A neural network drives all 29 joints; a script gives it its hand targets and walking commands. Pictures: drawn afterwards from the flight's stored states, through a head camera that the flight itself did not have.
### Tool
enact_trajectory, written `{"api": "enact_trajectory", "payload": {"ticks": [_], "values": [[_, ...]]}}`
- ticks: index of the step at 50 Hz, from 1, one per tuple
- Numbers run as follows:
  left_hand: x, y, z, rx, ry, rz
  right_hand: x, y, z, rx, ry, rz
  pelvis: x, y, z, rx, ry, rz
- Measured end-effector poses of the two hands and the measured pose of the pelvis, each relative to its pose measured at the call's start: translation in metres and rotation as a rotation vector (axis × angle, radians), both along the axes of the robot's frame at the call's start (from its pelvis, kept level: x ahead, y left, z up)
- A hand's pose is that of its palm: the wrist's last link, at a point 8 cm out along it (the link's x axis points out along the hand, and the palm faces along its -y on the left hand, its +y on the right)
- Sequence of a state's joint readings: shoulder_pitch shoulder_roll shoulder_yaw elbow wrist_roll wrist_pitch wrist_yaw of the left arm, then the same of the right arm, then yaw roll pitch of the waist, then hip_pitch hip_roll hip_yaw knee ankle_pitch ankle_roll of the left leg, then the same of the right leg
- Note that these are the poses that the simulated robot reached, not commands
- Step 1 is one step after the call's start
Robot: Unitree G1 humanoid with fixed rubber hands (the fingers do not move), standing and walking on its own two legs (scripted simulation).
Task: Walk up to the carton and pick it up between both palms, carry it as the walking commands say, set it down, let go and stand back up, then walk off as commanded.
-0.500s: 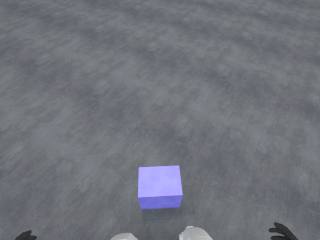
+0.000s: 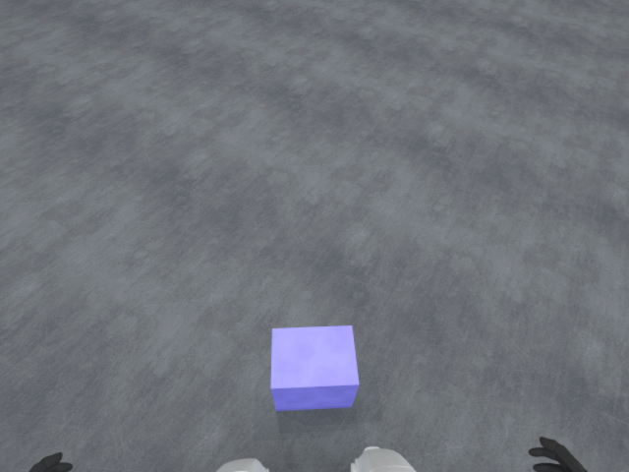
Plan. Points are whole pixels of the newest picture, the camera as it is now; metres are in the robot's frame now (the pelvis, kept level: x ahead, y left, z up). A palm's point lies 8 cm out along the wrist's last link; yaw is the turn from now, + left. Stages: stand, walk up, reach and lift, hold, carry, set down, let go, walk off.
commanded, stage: walk up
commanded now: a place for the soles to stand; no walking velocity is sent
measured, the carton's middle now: (313, 369) +0.46 +0.00 -0.63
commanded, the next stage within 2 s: reach and lift in 1.20 s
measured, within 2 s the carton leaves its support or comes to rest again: neither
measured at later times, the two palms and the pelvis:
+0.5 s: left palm out of the picture +0.06 +0.34 -0.07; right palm out of the picture +0.08 -0.34 -0.08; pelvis -0.02 -0.01 +0.00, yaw +0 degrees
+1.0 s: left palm out of the picture +0.07 +0.34 -0.07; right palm out of the picture +0.09 -0.34 -0.08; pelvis -0.01 +0.00 +0.01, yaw +0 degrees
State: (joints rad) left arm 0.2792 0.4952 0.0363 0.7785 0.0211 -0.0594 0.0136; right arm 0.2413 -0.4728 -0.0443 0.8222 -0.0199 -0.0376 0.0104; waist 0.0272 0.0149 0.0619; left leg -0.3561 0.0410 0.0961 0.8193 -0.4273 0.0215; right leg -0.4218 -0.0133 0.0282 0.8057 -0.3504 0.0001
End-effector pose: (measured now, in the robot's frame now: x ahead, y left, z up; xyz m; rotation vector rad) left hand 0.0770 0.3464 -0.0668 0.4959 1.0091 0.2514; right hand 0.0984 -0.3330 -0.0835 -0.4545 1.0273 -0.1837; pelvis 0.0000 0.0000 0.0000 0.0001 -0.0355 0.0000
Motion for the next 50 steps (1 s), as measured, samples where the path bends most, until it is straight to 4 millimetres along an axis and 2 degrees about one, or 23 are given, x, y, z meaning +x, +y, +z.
{"api": "enact_trajectory", "payload": {"ticks": [6,22,40,50], "values": [[-0.001,-0.001,-0.001,-0.005,-0.001,0.002,-0.002,-0.002,0.002,-0.017,-0.009,-0.007,-0.003,-0.001,0.000,0.000,-0.004,0.000],[-0.020,-0.006,-0.001,-0.022,0.006,0.003,-0.022,-0.006,0.005,-0.012,-0.014,-0.010,-0.021,-0.004,0.002,0.005,-0.021,0.000],[-0.009,-0.007,0.001,-0.027,0.040,0.001,-0.013,-0.007,0.006,-0.016,0.023,-0.014,-0.008,-0.005,0.007,0.003,0.012,-0.001],[-0.010,-0.007,0.001,-0.027,0.039,0.001,-0.013,-0.008,0.007,-0.020,0.018,-0.015,-0.009,-0.005,0.007,0.003,0.010,-0.001]]}}
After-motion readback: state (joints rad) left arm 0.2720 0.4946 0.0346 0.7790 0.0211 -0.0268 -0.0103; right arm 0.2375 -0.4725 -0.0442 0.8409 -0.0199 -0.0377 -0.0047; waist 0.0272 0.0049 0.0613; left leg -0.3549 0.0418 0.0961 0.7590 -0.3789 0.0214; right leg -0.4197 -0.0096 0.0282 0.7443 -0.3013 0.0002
